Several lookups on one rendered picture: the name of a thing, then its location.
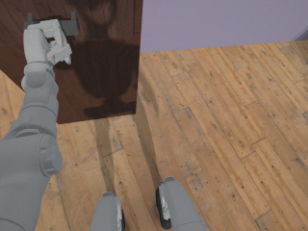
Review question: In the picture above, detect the left robot thigh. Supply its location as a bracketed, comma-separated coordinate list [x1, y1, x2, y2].
[89, 195, 122, 231]

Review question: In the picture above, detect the right robot foot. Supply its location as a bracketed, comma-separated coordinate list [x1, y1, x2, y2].
[155, 187, 172, 230]

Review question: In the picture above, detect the handle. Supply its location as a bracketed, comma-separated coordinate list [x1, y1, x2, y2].
[23, 12, 79, 36]

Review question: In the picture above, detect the left robot hand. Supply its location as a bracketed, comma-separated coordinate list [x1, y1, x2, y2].
[23, 19, 72, 69]

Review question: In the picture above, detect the robot left forearm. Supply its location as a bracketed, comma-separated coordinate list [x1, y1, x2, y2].
[1, 62, 59, 141]

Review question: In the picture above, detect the cabinet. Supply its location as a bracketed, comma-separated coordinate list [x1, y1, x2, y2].
[0, 0, 143, 124]

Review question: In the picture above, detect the robot left upper arm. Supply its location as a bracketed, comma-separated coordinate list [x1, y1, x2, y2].
[0, 133, 63, 231]

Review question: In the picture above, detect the drawer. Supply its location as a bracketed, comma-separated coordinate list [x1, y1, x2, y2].
[0, 0, 134, 45]

